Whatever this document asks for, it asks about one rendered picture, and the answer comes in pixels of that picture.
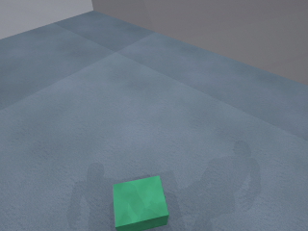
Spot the carton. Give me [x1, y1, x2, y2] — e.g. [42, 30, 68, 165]
[113, 175, 169, 231]

